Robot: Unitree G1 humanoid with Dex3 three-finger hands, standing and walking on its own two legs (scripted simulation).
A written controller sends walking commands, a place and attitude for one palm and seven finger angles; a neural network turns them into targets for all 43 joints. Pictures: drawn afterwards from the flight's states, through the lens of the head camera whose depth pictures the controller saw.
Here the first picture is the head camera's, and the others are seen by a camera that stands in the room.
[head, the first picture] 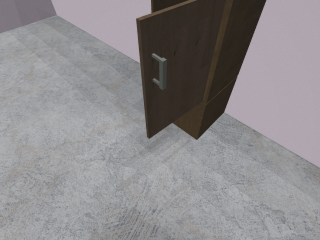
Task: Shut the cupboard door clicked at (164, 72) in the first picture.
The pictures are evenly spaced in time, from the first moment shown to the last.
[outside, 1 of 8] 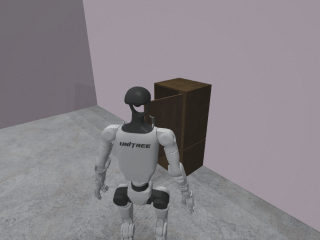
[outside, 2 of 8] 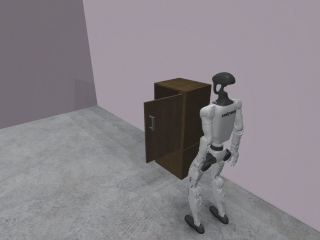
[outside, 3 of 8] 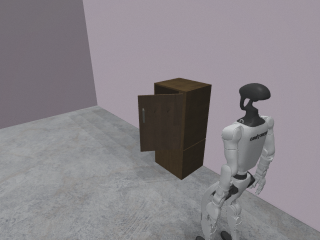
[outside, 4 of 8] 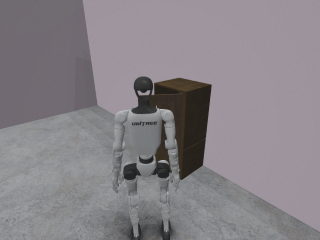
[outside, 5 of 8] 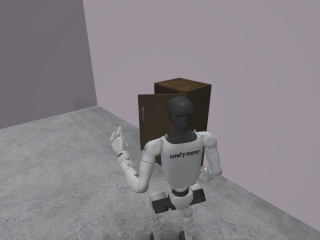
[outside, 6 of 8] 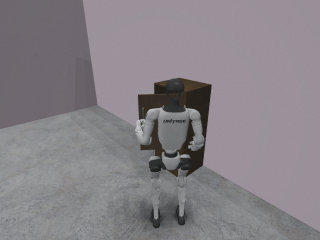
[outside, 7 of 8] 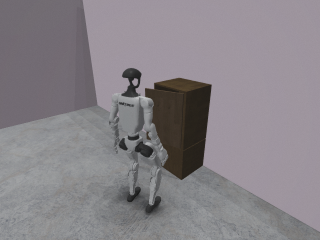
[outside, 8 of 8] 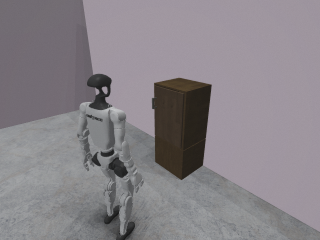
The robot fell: no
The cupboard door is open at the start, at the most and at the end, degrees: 84 84 0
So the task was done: yes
